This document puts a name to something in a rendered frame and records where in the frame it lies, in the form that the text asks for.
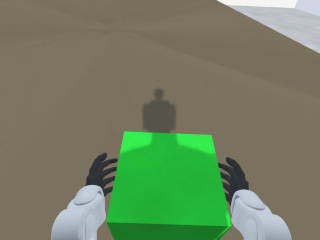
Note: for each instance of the robot right hand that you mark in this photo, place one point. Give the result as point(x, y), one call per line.
point(237, 179)

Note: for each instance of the right robot forearm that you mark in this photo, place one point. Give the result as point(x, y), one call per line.
point(254, 220)

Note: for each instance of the robot left hand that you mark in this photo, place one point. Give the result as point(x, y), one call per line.
point(96, 173)

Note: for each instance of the carton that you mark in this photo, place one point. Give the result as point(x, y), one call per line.
point(167, 186)

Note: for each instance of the left robot forearm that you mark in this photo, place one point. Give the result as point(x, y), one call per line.
point(83, 216)

